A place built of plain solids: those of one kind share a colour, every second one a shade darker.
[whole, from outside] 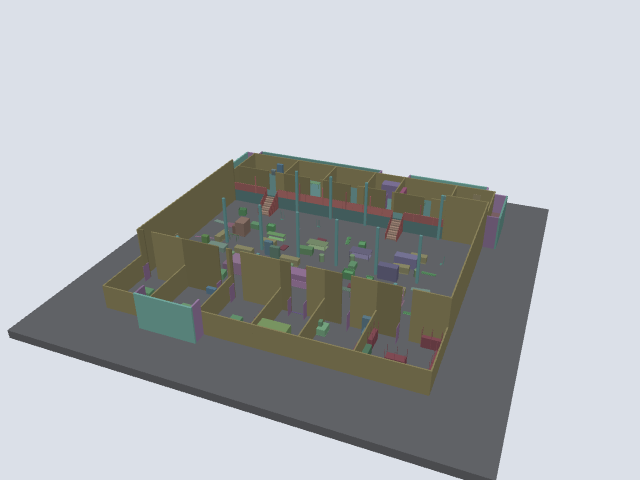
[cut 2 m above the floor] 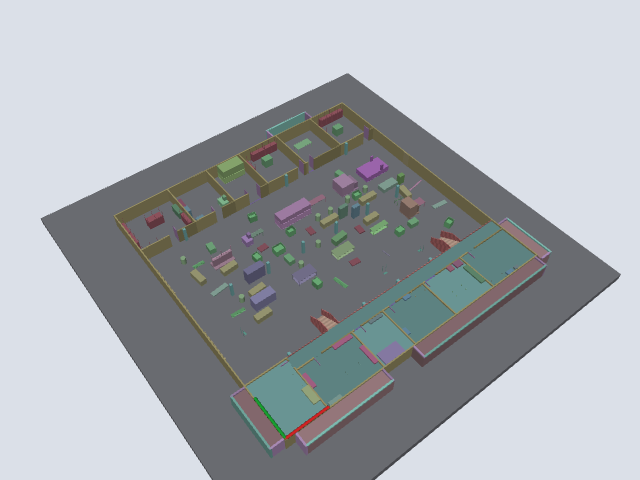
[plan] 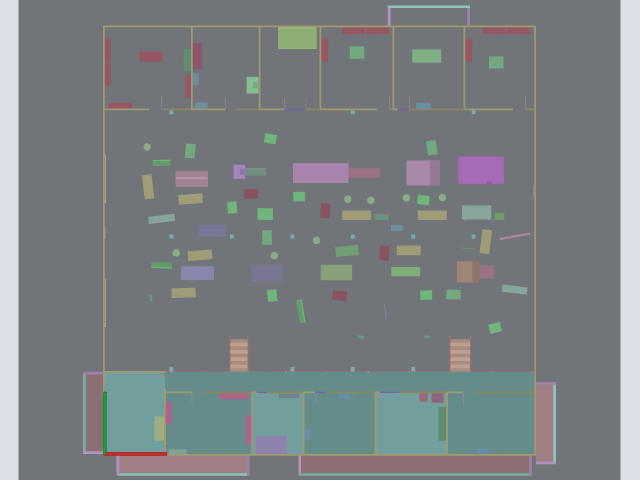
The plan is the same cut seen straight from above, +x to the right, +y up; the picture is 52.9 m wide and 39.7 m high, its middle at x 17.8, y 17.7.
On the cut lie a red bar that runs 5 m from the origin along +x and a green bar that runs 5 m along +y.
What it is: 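A small joinery factory in a shed of 35.5 x 35.3 m, halls 6.3 m to the eaves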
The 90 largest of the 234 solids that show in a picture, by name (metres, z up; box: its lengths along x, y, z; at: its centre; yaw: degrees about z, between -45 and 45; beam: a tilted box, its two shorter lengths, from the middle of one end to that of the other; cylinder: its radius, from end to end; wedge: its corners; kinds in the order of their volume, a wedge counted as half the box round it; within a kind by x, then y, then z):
{
 "level_1": {"box": [4.98, 6.8, 1.85], "at": [2.49, 3.4, 0.88]},
 "level_2": {"box": [7.2, 5.1, 1.85], "at": [8.58, 2.55, 0.88]},
 "level_3": {"box": [4.27, 5.1, 1.85], "at": [14.31, 2.55, 0.88]},
 "level_4": {"box": [5.94, 5.1, 1.85], "at": [19.42, 2.55, 0.88]},
 "level_5": {"box": [30.53, 1.7, 1.85], "at": [20.25, 5.95, 0.88]},
 "level_6": {"box": [5.92, 5.1, 1.85], "at": [25.35, 2.55, 0.88]},
 "level_7": {"box": [7.2, 5.1, 1.85], "at": [31.91, 2.55, 0.88]},
 "wall_1": {"box": [0.15, 7.1, 4.75], "at": [-0.07, 3.4, 2.33]},
 "wall_2": {"box": [0.15, 22.0, 6.36], "at": [-0.07, 17.65, 3.13]},
 "wall_3": {"box": [0.15, 7.1, 2.95], "at": [-0.07, 31.9, 1.43]},
 "wall_4": {"box": [3.65, 0.15, 6.36], "at": [1.83, 28.5, 3.13]},
 "wall_5": {"box": [5.28, 0.15, 4.75], "at": [2.49, -0.07, 2.33]},
 "wall_6": {"box": [4.98, 0.15, 6.36], "at": [2.49, 6.8, 3.13]},
 "wall_7": {"box": [7.5, 0.15, 2.95], "at": [3.6, 35.38, 1.43]},
 "wall_8": {"box": [0.15, 5.1, 4.75], "at": [4.98, 2.55, 2.33]},
 "wall_9": {"box": [2.5, 0.15, 6.36], "at": [5.95, 28.5, 3.13]},
 "wall_10": {"box": [2.23, 0.15, 4.75], "at": [6.1, 5.1, 2.33]},
 "wall_11": {"box": [0.15, 6.8, 2.95], "at": [7.2, 31.9, 1.43]},
 "wall_12": {"box": [7.5, 0.15, 4.75], "at": [8.58, -0.07, 2.33]},
 "wall_13": {"box": [2.79, 0.15, 6.36], "at": [8.59, 28.5, 3.13]},
 "wall_14": {"box": [5.9, 0.15, 2.95], "at": [10.0, 35.38, 1.43]},
 "wall_15": {"box": [4.01, 0.15, 4.75], "at": [10.17, 5.1, 2.33]},
 "wall_16": {"box": [1.86, 0.15, 6.36], "at": [11.87, 28.5, 3.13]},
 "wall_17": {"box": [0.15, 5.1, 4.75], "at": [12.18, 2.55, 2.33]},
 "wall_18": {"box": [0.15, 6.8, 2.95], "at": [12.8, 31.9, 1.43]},
 "wall_19": {"box": [2.05, 0.15, 6.36], "at": [13.82, 28.5, 3.13]},
 "wall_20": {"box": [4.57, 0.15, 4.75], "at": [14.31, -0.07, 2.33]},
 "wall_21": {"box": [3.06, 0.15, 4.75], "at": [14.92, 5.1, 2.33]},
 "wall_22": {"box": [5.33, 0.15, 2.95], "at": [15.31, 35.38, 1.43]},
 "wall_23": {"box": [0.15, 5.1, 4.75], "at": [16.45, 2.55, 2.33]},
 "wall_24": {"box": [0.15, 6.8, 2.95], "at": [17.83, 31.9, 1.43]},
 "wall_25": {"box": [6.24, 0.15, 4.75], "at": [19.42, -0.07, 2.33]},
 "wall_26": {"box": [4.67, 0.15, 6.36], "at": [20.17, 28.5, 3.13]},
 "wall_27": {"box": [4.04, 0.15, 4.75], "at": [20.37, 5.1, 2.33]},
 "wall_28": {"box": [6.34, 0.15, 2.95], "at": [20.85, 35.38, 1.43]},
 "wall_29": {"box": [0.15, 5.1, 4.75], "at": [22.39, 2.55, 2.33]},
 "wall_30": {"box": [0.15, 6.8, 2.95], "at": [23.87, 31.9, 1.43]},
 "wall_31": {"box": [6.22, 0.15, 4.75], "at": [25.35, -0.07, 2.33]},
 "wall_32": {"box": [3.95, 0.15, 4.75], "at": [26.34, 5.1, 2.33]},
 "wall_33": {"box": [6.17, 0.15, 2.95], "at": [26.8, 35.38, 1.43]},
 "wall_34": {"box": [4.57, 0.15, 6.36], "at": [27.46, 28.5, 3.13]},
 "wall_35": {"box": [0.15, 5.1, 4.75], "at": [28.31, 2.55, 2.33]},
 "wall_36": {"box": [0.15, 6.8, 2.95], "at": [29.74, 31.9, 1.43]},
 "wall_37": {"box": [4.03, 0.15, 6.36], "at": [31.75, 28.5, 3.13]},
 "wall_38": {"box": [7.5, 0.15, 4.75], "at": [31.91, -0.07, 2.33]},
 "wall_39": {"box": [6.07, 0.15, 2.95], "at": [32.62, 35.38, 1.43]},
 "wall_40": {"box": [4.83, 0.15, 4.75], "at": [33.1, 5.1, 2.33]},
 "wall_41": {"box": [0.15, 5.4, 4.75], "at": [35.59, 2.55, 2.33]},
 "wall_42": {"box": [0.15, 2.0, 4.75], "at": [35.59, 5.95, 2.33]},
 "wall_43": {"box": [0.15, 22.0, 6.36], "at": [35.59, 17.65, 3.13]},
 "wall_44": {"box": [0.15, 7.1, 2.95], "at": [35.59, 31.9, 1.43]},
 "street_1": {"box": [1.65, 6.8, 1.85], "at": [-0.97, 3.4, 0.88]},
 "street_2": {"box": [11.01, 1.65, 1.85], "at": [6.47, -0.97, 0.88]},
 "street_3": {"box": [19.29, 1.65, 1.85], "at": [25.66, -0.97, 0.88]},
 "street_4": {"box": [1.65, 6.8, 1.85], "at": [36.48, 2.55, 0.88]},
 "yard_wall_1": {"box": [0.22, 6.8, 4.45], "at": [-1.69, 3.4, 2.17]},
 "yard_wall_2": {"box": [11.01, 0.22, 4.45], "at": [6.47, -1.69, 2.17]},
 "yard_wall_3": {"box": [19.29, 0.22, 4.45], "at": [25.66, -1.69, 2.17]},
 "yard_wall_4": {"box": [6.79, 0.22, 4.45], "at": [26.8, 36.99, 2.17]},
 "yard_wall_5": {"box": [0.22, 6.8, 4.45], "at": [37.2, 2.55, 2.17]},
 "yard_cheek_1": {"box": [1.65, 0.22, 4.45], "at": [-0.97, 0.11, 2.17]},
 "yard_cheek_2": {"box": [1.65, 0.22, 4.45], "at": [-0.97, 6.69, 2.17]},
 "yard_cheek_3": {"box": [0.22, 1.65, 4.45], "at": [1.08, -0.97, 2.17]},
 "yard_cheek_4": {"box": [0.22, 1.65, 4.45], "at": [11.87, -0.97, 2.17]},
 "yard_cheek_5": {"box": [0.22, 1.65, 4.45], "at": [16.13, -0.97, 2.17]},
 "yard_cheek_6": {"box": [0.22, 1.65, 4.45], "at": [23.52, 36.27, 2.17]},
 "yard_cheek_7": {"box": [0.22, 1.65, 4.45], "at": [30.09, 36.27, 2.17]},
 "yard_cheek_8": {"box": [0.22, 1.65, 4.45], "at": [35.2, -0.97, 2.17]},
 "yard_cheek_9": {"box": [1.65, 0.22, 4.45], "at": [36.48, -0.74, 2.17]},
 "yard_cheek_10": {"box": [1.65, 0.22, 4.45], "at": [36.48, 5.84, 2.17]},
 "bag_filter_1": {"box": [3.14, 1.74, 0.85], "at": [15.93, 34.4, 0.47]},
 "bag_filter_2": {"box": [3.14, 1.64, 1.6], "at": [15.93, 34.4, 1.69]},
 "four_sider_1": {"box": [4.54, 1.54, 0.85], "at": [17.86, 23.24, 0.47]},
 "four_sider_2": {"box": [4.54, 1.44, 0.75], "at": [17.86, 23.24, 1.26]},
 "finished_stack_1": {"box": [2.72, 1.13, 1.43], "at": [7.67, 14.96, 0.79]},
 "finished_stack_2": {"box": [2.32, 0.93, 1.82], "at": [8.89, 18.45, 0.99]},
 "cubicles_1": {"box": [2.6, 1.5, 2.05], "at": [13.78, 0.75, 2.77]},
 "lockers_1": {"box": [0.5, 1.8, 1.85], "at": [5.3, 3.4, 2.67]},
 "lockers_2": {"box": [2.4, 0.5, 1.85], "at": [10.68, 4.78, 2.67]},
 "lockers_3": {"box": [0.5, 2.4, 1.85], "at": [11.86, 2.0, 2.67]},
 "tenoner_1": {"box": [1.92, 2.04, 1.56], "at": [25.92, 23.24, 0.82]},
 "router_1": {"box": [3.74, 2.24, 0.72], "at": [31.12, 23.47, 0.4]},
 "wide_belt_sander_1": {"box": [1.29, 1.74, 1.86], "at": [29.76, 15.06, 0.97]},
 "pallet_stack_1": {"box": [1.2, 1.0, 1.25], "at": [20.86, 33.2, 0.57]},
 "pallet_stack_2": {"box": [1.2, 1.0, 1.25], "at": [32.38, 32.38, 0.57]},
 "shelving_1": {"box": [1.92, 0.86, 1.3], "at": [3.82, 32.87, 0.6]},
 "reception_desk_1": {"box": [0.8, 2.0, 1.15], "at": [4.51, 2.1, 2.33]},
 "sheet_stack_1": {"box": [2.42, 1.17, 0.62], "at": [30.76, 19.98, 0.39]},
 "counter_1": {"box": [0.66, 2.8, 0.95], "at": [27.9, 2.5, 2.23]},
 "vending_1": {"box": [1.0, 0.8, 1.9], "at": [27.51, 4.63, 2.7]}
}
